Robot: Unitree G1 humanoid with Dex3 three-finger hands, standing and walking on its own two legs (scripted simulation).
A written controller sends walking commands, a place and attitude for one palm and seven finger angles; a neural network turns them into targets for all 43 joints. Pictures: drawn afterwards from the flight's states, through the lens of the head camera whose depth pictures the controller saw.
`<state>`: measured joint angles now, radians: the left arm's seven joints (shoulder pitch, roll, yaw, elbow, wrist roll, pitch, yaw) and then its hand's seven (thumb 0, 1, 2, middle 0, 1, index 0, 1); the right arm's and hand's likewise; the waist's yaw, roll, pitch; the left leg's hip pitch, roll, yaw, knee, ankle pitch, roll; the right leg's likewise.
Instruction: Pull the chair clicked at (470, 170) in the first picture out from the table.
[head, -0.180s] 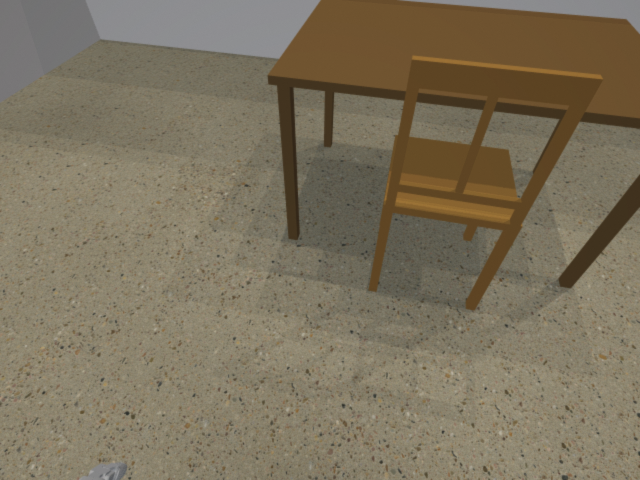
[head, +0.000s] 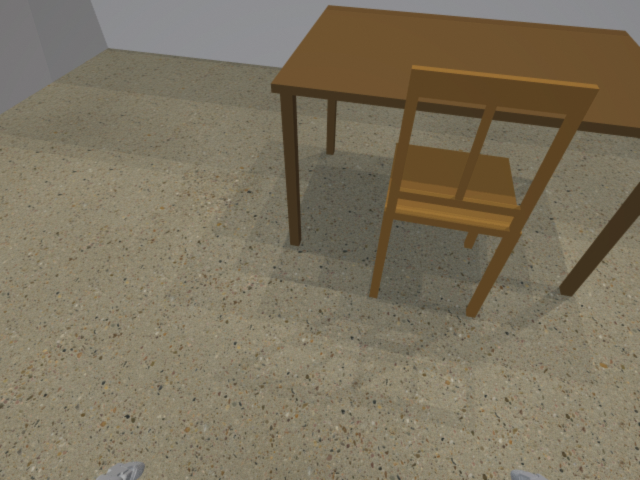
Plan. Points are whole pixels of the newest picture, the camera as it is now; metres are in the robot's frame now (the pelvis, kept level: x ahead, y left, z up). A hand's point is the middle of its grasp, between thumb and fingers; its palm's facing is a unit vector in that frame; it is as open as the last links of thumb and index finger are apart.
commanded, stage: stand and wait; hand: left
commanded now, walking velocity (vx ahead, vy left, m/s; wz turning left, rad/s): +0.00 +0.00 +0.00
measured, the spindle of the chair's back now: (473, 155) +0.90 -0.34 -0.09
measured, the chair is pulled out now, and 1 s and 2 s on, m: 0.00 0.00 0.00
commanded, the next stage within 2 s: look at it before walking up in 0.64 s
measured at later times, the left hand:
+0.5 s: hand out of the picture +0.05 +0.24 -0.15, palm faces -0.02 -0.94 -0.34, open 7.4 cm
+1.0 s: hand out of the picture +0.06 +0.23 -0.15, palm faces -0.03 -0.94 -0.33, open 7.4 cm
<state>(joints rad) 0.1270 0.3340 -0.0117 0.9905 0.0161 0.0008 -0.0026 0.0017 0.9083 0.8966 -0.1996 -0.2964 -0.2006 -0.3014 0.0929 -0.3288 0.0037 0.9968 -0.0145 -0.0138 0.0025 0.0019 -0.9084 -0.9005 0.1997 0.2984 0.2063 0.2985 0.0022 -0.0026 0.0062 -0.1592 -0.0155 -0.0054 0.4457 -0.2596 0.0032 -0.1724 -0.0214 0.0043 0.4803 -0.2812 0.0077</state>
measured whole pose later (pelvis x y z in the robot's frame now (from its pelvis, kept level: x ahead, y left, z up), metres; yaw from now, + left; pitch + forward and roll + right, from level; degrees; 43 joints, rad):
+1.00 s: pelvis -0.01 -0.02 +0.01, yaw +0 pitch -2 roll +0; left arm 0.14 0.33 0.00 1.08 0.02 -0.01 -0.01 0.00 0.91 0.90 -0.20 -0.30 -0.20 -0.30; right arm 0.14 -0.33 0.00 1.11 -0.01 -0.01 0.00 0.00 -0.91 -0.90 0.20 0.30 0.21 0.30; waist 0.00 0.00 0.03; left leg -0.14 0.01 -0.01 0.36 -0.20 -0.02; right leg -0.15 0.01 0.00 0.39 -0.21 -0.02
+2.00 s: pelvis -0.03 -0.03 +0.00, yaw -17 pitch +1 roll +2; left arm 0.29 0.18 0.05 0.93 0.02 0.03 -0.01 0.00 0.91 0.90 -0.20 -0.30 -0.20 -0.30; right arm 0.14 -0.23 -0.06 0.95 -0.01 0.04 -0.02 0.00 -0.91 -0.90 0.20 0.30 0.20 0.30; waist 0.03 0.00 0.07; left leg -0.45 0.04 0.00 0.99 -0.38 -0.07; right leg -0.31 0.07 0.10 0.50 -0.20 -0.06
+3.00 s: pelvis +0.00 -0.02 +0.00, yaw -53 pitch +0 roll +0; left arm 0.32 0.21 0.06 0.96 0.03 0.00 -0.03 0.00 0.91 0.90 -0.20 -0.30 -0.20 -0.30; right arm 0.24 -0.24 -0.07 0.90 -0.02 0.00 0.02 0.00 -0.91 -0.90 0.19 0.30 0.20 0.30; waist 0.02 -0.01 0.00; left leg -0.44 0.09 0.06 0.76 -0.33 -0.07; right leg -0.17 0.03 0.10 0.45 -0.29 -0.01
